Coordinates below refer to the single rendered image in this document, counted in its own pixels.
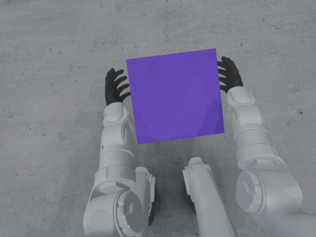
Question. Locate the carton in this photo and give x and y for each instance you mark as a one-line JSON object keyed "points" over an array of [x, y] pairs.
{"points": [[175, 96]]}

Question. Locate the robot left foot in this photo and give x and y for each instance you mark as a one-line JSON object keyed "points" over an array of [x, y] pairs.
{"points": [[151, 218]]}

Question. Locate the robot left hand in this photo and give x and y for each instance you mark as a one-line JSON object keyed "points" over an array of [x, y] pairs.
{"points": [[111, 91]]}

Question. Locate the robot right hand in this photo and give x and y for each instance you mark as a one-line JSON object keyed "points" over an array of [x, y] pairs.
{"points": [[231, 73]]}

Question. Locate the robot left shin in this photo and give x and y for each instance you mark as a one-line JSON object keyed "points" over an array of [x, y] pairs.
{"points": [[143, 169]]}

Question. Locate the robot left upper arm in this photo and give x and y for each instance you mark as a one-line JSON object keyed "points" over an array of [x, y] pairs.
{"points": [[118, 214]]}

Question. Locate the robot right forearm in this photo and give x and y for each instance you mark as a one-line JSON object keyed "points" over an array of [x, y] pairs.
{"points": [[250, 133]]}

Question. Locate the robot left forearm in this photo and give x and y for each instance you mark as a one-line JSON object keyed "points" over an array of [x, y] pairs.
{"points": [[116, 171]]}

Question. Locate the robot right upper arm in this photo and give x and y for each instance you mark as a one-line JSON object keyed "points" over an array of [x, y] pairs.
{"points": [[273, 198]]}

